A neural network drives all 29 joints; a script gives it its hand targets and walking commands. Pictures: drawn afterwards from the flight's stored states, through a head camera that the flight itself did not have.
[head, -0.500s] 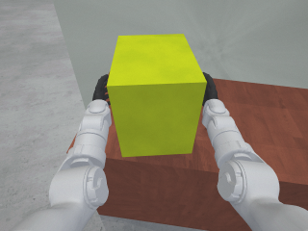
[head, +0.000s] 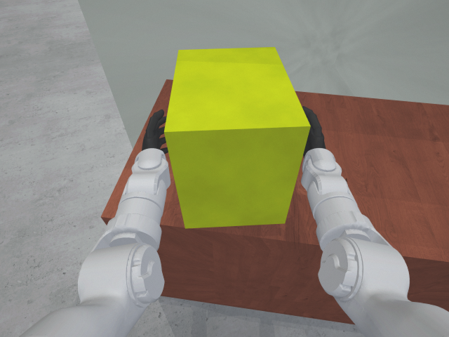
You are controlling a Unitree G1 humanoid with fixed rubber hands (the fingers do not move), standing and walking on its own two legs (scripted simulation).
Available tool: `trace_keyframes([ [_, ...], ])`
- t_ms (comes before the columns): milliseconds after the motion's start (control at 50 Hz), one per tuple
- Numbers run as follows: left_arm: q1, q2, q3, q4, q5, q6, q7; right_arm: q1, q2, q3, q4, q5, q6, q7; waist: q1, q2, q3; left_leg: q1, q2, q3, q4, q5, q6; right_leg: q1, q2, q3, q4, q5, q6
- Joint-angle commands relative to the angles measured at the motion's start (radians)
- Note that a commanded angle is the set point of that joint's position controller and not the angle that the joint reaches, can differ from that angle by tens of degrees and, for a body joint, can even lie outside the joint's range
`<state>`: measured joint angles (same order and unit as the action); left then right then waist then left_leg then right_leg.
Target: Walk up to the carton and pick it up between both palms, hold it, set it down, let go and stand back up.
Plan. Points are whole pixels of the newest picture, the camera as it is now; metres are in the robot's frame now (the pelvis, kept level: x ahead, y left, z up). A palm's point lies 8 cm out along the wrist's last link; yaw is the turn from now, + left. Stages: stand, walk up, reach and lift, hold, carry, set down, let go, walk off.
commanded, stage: set down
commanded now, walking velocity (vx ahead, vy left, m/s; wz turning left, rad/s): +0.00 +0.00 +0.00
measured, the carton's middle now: (231, 135) +0.49 +0.02 +0.07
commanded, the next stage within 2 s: none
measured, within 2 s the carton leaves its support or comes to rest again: rests again in 0.62 s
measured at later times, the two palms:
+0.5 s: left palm (159, 159) +0.41 +0.16 +0.07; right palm (311, 159) +0.43 -0.14 +0.07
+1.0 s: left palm (145, 154) +0.42 +0.19 +0.08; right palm (323, 156) +0.43 -0.16 +0.08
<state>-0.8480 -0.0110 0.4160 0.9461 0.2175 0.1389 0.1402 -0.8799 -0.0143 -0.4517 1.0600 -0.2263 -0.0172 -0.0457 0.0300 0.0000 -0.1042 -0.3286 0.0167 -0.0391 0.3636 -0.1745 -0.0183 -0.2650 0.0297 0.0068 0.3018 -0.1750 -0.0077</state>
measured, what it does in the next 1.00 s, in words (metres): stands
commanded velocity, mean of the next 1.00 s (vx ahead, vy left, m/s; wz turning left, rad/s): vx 0.00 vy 0.00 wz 0.00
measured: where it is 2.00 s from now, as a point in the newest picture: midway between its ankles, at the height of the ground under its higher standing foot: outside the picture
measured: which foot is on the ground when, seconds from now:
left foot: down 0.00-1.00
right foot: down 0.00-1.00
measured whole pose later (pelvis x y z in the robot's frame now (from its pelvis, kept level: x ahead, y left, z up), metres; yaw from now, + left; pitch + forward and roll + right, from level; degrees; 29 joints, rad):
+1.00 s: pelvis -0.02 +0.01 -0.01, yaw -5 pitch +20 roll -2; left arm -0.95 0.16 0.14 1.17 -0.13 0.03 0.20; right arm -0.97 -0.20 -0.15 1.22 0.10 -0.02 -0.02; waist 0.09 0.02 -0.26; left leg -0.66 0.06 0.04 0.50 -0.19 0.00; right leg -0.60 0.05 0.01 0.40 -0.15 0.00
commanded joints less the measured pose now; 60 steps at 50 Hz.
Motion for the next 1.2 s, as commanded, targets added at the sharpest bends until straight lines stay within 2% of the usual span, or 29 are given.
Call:
trace_keyframes([
  [0, -0.877, -0.514, -0.278, -0.170, -0.028, -0.087, -0.171, -0.810, 0.546, 0.220, -0.166, -0.018, -0.109, 0.172, -0.004, 0.000, -0.791, 0.246, -0.030, 0.126, 0.019, 0.441, -0.057, 0.374, -0.017, -0.079, 0.100, 0.676, 0.076],
  [40, -0.877, -0.513, -0.285, -0.181, -0.021, -0.102, -0.165, -0.794, 0.548, 0.223, -0.169, -0.027, -0.122, 0.179, 0.003, 0.010, -0.814, 0.265, -0.024, 0.131, 0.028, 0.476, -0.061, 0.354, -0.011, -0.084, 0.099, 0.684, 0.070],
  [80, -0.881, -0.518, -0.289, -0.186, -0.031, -0.119, -0.158, -0.794, 0.551, 0.234, -0.175, -0.028, -0.137, 0.187, 0.012, -0.006, -0.843, 0.288, -0.016, 0.127, 0.041, 0.521, -0.058, 0.328, -0.008, -0.089, 0.106, 0.697, 0.067],
  [160, -0.861, -0.559, -0.316, -0.160, -0.031, -0.146, -0.146, -0.805, 0.544, 0.236, -0.165, -0.046, -0.175, 0.196, 0.017, 0.016, -0.898, 0.349, 0.001, 0.124, 0.085, 0.623, -0.072, 0.239, 0.006, -0.103, 0.096, 0.651, 0.056],
  [180, -0.858, -0.553, -0.311, -0.144, -0.028, -0.151, -0.146, -0.795, 0.542, 0.230, -0.150, -0.060, -0.178, 0.196, 0.012, 0.003, -0.888, 0.324, -0.001, 0.127, 0.086, 0.606, -0.073, 0.242, 0.003, -0.098, 0.093, 0.649, 0.053],
  [200, -0.830, -0.543, -0.298, -0.127, -0.016, -0.153, -0.146, -0.779, 0.537, 0.235, -0.149, -0.058, -0.181, 0.194, 0.022, 0.002, -0.864, 0.304, -0.004, 0.133, 0.083, 0.610, -0.066, 0.265, -0.002, -0.092, 0.102, 0.677, 0.056],
  [220, -0.817, -0.520, -0.283, -0.109, -0.003, -0.155, -0.150, -0.772, 0.532, 0.229, -0.144, -0.063, -0.181, 0.191, 0.028, -0.011, -0.843, 0.259, -0.008, 0.140, 0.072, 0.552, -0.057, 0.288, -0.005, -0.084, 0.099, 0.684, 0.061],
  [260, -0.822, -0.512, -0.283, -0.128, -0.010, -0.166, -0.151, -0.748, 0.518, 0.219, -0.122, -0.069, -0.184, 0.191, 0.017, -0.007, -0.837, 0.230, -0.007, 0.136, 0.058, 0.544, -0.052, 0.313, -0.008, -0.088, 0.120, 0.708, 0.068],
  [280, -0.822, -0.507, -0.286, -0.119, -0.021, -0.171, -0.149, -0.747, 0.512, 0.227, -0.106, -0.072, -0.187, 0.192, 0.017, -0.013, -0.822, 0.243, -0.002, 0.138, 0.057, 0.547, -0.046, 0.289, -0.009, -0.091, 0.116, 0.688, 0.067],
  [300, -0.800, -0.515, -0.285, -0.100, -0.009, -0.170, -0.148, -0.751, 0.510, 0.229, -0.117, -0.066, -0.193, 0.192, 0.032, -0.003, -0.834, 0.260, -0.001, 0.136, 0.065, 0.551, -0.051, 0.277, -0.009, -0.089, 0.105, 0.667, 0.061],
  [340, -0.792, -0.526, -0.293, -0.096, -0.012, -0.172, -0.145, -0.739, 0.504, 0.226, -0.092, -0.079, -0.199, 0.195, 0.023, 0.001, -0.855, 0.271, 0.003, 0.133, 0.073, 0.576, -0.053, 0.247, -0.008, -0.095, 0.104, 0.648, 0.054],
  [380, -0.787, -0.519, -0.278, -0.098, -0.004, -0.176, -0.144, -0.727, 0.502, 0.214, -0.087, -0.084, -0.199, 0.198, 0.030, -0.009, -0.846, 0.266, 0.002, 0.138, 0.070, 0.560, -0.052, 0.240, -0.007, -0.093, 0.101, 0.646, 0.055],
  [400, -0.790, -0.521, -0.281, -0.086, -0.015, -0.178, -0.146, -0.728, 0.495, 0.202, -0.085, -0.099, -0.199, 0.196, 0.016, -0.014, -0.851, 0.253, 0.003, 0.142, 0.064, 0.540, -0.051, 0.236, -0.009, -0.096, 0.099, 0.641, 0.056],
  [440, -0.785, -0.494, -0.247, -0.061, 0.000, -0.186, -0.151, -0.735, 0.501, 0.200, -0.095, -0.103, -0.199, 0.195, 0.030, -0.051, -0.844, 0.218, -0.003, 0.149, 0.052, 0.495, -0.037, 0.268, -0.008, -0.088, 0.100, 0.632, 0.063],
  [520, -0.789, -0.481, -0.249, -0.050, 0.013, -0.198, -0.144, -0.712, 0.482, 0.174, -0.050, -0.118, -0.199, 0.202, 0.035, -0.017, -0.813, 0.229, 0.004, 0.153, 0.040, 0.469, -0.043, 0.225, -0.010, -0.095, 0.086, 0.569, 0.052],
  [600, -0.778, -0.474, -0.226, -0.023, 0.015, -0.205, -0.144, -0.709, 0.470, 0.139, -0.045, -0.144, -0.193, 0.208, 0.028, -0.026, -0.812, 0.194, 0.003, 0.159, 0.014, 0.399, -0.038, 0.231, -0.015, -0.095, 0.083, 0.516, 0.047],
  [620, -0.778, -0.464, -0.222, -0.023, 0.013, -0.209, -0.146, -0.701, 0.475, 0.138, -0.051, -0.151, -0.193, 0.209, 0.027, -0.047, -0.808, 0.191, 0.000, 0.164, 0.015, 0.393, -0.034, 0.230, -0.014, -0.091, 0.076, 0.510, 0.054],
  [720, -0.778, -0.396, -0.171, 0.018, 0.026, -0.229, -0.146, -0.709, 0.439, 0.125, -0.060, -0.152, -0.194, 0.201, 0.053, -0.074, -0.798, 0.127, -0.002, 0.173, -0.006, 0.335, -0.016, 0.269, -0.024, -0.081, 0.086, 0.516, 0.064],
  [760, -0.782, -0.393, -0.178, 0.018, 0.023, -0.235, -0.142, -0.698, 0.425, 0.111, -0.051, -0.160, -0.193, 0.203, 0.041, -0.046, -0.792, 0.121, -0.005, 0.172, -0.021, 0.303, -0.020, 0.259, -0.027, -0.080, 0.082, 0.478, 0.060],
  [820, -0.770, -0.392, -0.175, 0.020, 0.028, -0.237, -0.137, -0.690, 0.411, 0.087, -0.050, -0.173, -0.194, 0.202, 0.032, -0.023, -0.778, 0.173, -0.002, 0.176, 0.000, 0.335, -0.031, 0.207, -0.018, -0.087, 0.066, 0.422, 0.051],
  [840, -0.672, 0.285, -0.152, 0.019, -0.055, -0.267, -0.030, -0.544, -0.389, 0.083, -0.059, -0.040, -0.199, 0.112, 0.075, 0.017, -1.102, 0.212, 0.001, 0.189, 0.092, 0.609, -0.102, 0.092, 0.056, -0.090, 0.154, 0.576, 0.036],
  [860, -0.769, 0.321, -0.150, -0.126, -0.106, -0.270, 0.036, -0.666, -0.362, 0.174, -0.160, 0.125, -0.173, 0.050, 0.083, 0.024, -1.093, 0.194, -0.005, 0.165, 0.173, 0.719, -0.097, 0.080, 0.057, -0.051, 0.118, 0.570, 0.007],
  [880, -0.753, 0.335, -0.217, -0.073, -0.206, -0.231, 0.060, -0.719, -0.362, 0.273, -0.114, 0.241, -0.132, 0.028, 0.057, 0.016, -1.034, 0.127, -0.011, 0.158, 0.185, 0.648, -0.093, 0.131, 0.052, -0.037, 0.151, 0.621, 0.004],
  [920, -0.794, 0.364, -0.297, -0.048, -0.358, -0.178, 0.076, -0.768, -0.417, 0.347, -0.097, 0.369, -0.079, 0.015, 0.050, -0.032, -1.042, 0.061, -0.006, 0.140, 0.186, 0.537, -0.085, 0.098, 0.044, -0.042, 0.180, 0.602, 0.021],
  [960, -0.826, 0.407, -0.356, -0.034, -0.456, -0.146, 0.076, -0.794, -0.475, 0.371, -0.130, 0.433, -0.046, 0.014, 0.045, -0.046, -1.070, 0.081, 0.002, 0.117, 0.213, 0.507, -0.083, 0.031, 0.040, -0.048, 0.181, 0.575, 0.023],
  [1000, -0.849, 0.447, -0.397, -0.031, -0.511, -0.123, 0.063, -0.814, -0.525, 0.391, -0.122, 0.482, -0.019, 0.022, 0.041, -0.032, -1.085, 0.145, 0.013, 0.093, 0.236, 0.524, -0.086, -0.056, 0.041, -0.059, 0.178, 0.558, 0.024],
  [1100, -0.898, 0.499, -0.464, -0.064, -0.599, -0.043, 0.035, -0.887, -0.613, 0.464, -0.067, 0.623, 0.049, 0.057, 0.042, 0.012, -1.078, 0.199, 0.020, 0.055, 0.232, 0.458, -0.068, -0.167, 0.049, -0.079, 0.167, 0.462, 0.012],
  [1180, -0.935, 0.533, -0.498, -0.089, -0.650, 0.031, 0.017, -0.927, -0.634, 0.492, -0.062, 0.687, 0.121, 0.083, 0.037, 0.008, -1.036, 0.150, 0.008, 0.039, 0.201, 0.349, -0.043, -0.160, 0.047, -0.082, 0.163, 0.378, 0.011],
])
